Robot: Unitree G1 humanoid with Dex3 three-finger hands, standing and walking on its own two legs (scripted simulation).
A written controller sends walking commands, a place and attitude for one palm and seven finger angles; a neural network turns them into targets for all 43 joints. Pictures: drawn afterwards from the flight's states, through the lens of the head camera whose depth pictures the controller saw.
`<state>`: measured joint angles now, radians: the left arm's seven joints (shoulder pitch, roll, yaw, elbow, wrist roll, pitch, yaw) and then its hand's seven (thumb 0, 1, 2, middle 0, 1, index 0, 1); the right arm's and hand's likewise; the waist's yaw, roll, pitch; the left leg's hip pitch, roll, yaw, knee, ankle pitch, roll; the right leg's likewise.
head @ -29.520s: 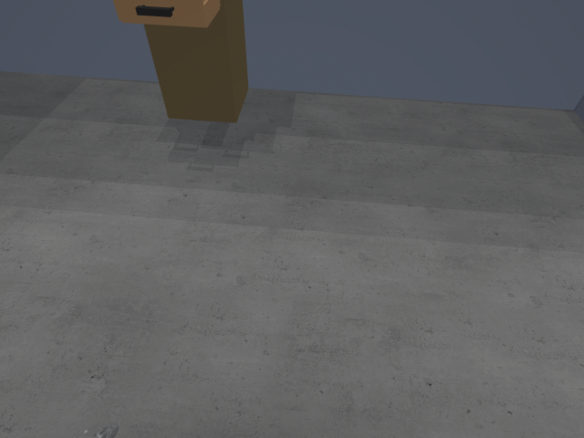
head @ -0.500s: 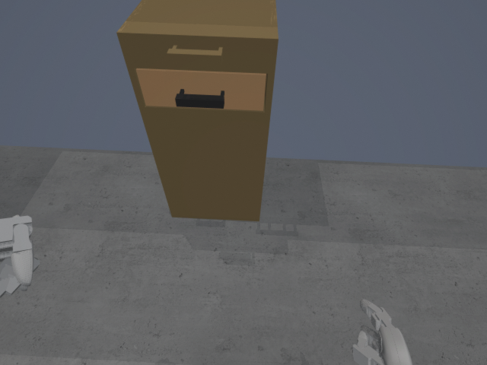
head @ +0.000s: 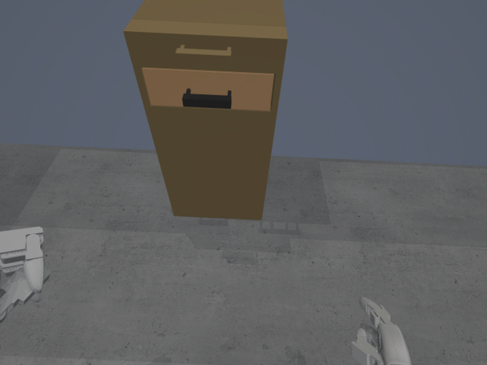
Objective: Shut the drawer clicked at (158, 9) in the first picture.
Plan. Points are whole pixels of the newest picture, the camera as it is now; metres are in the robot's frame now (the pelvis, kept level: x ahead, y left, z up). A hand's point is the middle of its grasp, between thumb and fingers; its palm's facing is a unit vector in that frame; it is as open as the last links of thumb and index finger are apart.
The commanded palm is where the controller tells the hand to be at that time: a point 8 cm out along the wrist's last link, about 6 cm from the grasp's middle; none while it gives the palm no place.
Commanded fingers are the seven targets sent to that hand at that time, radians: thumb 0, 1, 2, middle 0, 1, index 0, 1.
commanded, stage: stop stepping back and stand still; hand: left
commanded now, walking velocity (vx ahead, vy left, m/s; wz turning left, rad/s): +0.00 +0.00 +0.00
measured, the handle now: (208, 96) +0.83 +0.16 -0.05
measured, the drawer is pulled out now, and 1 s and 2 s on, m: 0.00 0.00 0.00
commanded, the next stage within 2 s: let the arm hang, fingers relaxed in 0.32 s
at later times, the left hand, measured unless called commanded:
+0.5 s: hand (68, 302) +0.19 +0.25 +0.06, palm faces +0.21 -0.85 -0.49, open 3.2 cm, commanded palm none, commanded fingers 0.00 0.90 0.90 -1.20 -1.38 -1.20 -1.38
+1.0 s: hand out of the picture -0.05 +0.20 -0.17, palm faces +0.04 -0.96 -0.27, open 5.3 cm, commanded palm none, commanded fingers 0.00 0.90 0.90 -0.20 -0.30 -0.20 -0.30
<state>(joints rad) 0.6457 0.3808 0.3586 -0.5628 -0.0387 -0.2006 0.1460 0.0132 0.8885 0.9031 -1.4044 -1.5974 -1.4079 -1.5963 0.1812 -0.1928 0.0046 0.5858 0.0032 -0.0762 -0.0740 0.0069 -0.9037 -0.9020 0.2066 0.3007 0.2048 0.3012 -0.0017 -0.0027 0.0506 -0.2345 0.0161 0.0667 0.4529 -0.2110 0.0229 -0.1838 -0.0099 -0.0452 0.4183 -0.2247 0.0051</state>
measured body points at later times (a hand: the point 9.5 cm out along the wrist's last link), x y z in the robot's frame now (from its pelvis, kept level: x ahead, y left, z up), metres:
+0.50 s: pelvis -0.02 +0.01 -0.01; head +0.00 -0.01 +0.44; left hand +0.17 +0.30 +0.09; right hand +0.16 -0.24 -0.11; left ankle +0.02 +0.10 -0.74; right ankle +0.00 -0.12 -0.74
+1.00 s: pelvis -0.02 -0.01 +0.00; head +0.01 -0.01 +0.45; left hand -0.05 +0.25 -0.15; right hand -0.01 -0.24 -0.16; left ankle +0.02 +0.10 -0.74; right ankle +0.00 -0.12 -0.74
